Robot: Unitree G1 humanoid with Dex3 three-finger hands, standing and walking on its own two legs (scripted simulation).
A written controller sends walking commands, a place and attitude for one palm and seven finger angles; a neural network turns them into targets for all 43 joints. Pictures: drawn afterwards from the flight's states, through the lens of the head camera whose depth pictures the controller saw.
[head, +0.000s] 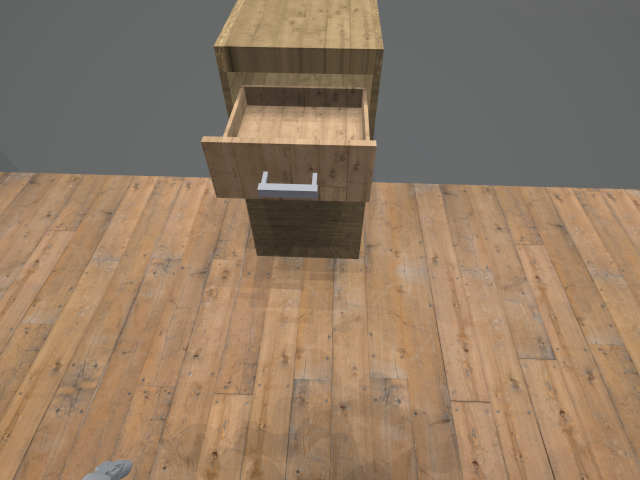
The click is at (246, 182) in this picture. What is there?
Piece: drawer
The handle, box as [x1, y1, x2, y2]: [257, 171, 317, 198]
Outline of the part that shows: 257,189 259,196 316,198 316,173 313,173 311,185 275,184 266,182 267,172 263,171 262,180 259,183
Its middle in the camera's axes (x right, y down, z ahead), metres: -0.07 -0.12 +0.84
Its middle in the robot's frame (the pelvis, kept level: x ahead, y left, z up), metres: +0.70 +0.11 -0.09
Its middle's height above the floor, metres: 0.69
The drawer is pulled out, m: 0.29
